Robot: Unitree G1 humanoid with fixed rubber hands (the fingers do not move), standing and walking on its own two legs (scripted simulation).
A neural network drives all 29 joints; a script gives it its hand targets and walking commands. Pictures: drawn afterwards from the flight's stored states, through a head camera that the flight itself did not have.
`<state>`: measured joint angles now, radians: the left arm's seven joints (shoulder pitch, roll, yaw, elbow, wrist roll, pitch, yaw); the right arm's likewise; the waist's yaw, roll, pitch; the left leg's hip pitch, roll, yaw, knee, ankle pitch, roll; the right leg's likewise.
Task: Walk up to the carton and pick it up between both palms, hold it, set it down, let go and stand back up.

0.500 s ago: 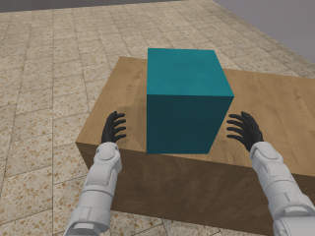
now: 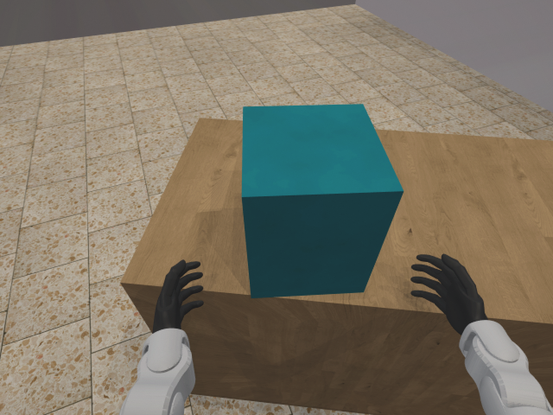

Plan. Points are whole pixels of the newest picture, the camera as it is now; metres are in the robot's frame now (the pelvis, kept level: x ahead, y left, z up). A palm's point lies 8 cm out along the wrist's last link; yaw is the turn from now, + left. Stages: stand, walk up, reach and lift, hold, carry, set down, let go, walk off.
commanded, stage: set down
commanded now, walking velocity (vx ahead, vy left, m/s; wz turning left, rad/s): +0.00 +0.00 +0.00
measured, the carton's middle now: (305, 203) +0.44 +0.02 +0.06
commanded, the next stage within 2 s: let go in 2.00 s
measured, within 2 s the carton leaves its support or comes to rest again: neither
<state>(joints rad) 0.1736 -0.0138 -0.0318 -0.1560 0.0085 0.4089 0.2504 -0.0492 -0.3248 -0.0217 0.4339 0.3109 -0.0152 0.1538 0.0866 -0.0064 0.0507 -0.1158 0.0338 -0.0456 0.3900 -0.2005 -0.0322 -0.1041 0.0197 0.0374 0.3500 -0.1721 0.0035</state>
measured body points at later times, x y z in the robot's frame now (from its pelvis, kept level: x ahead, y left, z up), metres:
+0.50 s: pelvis -0.03 +0.00 +0.00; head -0.06 +0.02 +0.45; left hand +0.19 +0.19 +0.04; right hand +0.21 -0.22 +0.04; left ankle +0.01 +0.14 -0.75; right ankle +0.02 -0.12 -0.75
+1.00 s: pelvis +0.01 +0.00 +0.00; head +0.02 +0.01 +0.45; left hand +0.21 +0.19 +0.01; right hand +0.22 -0.23 +0.00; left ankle +0.01 +0.14 -0.75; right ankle +0.02 -0.12 -0.75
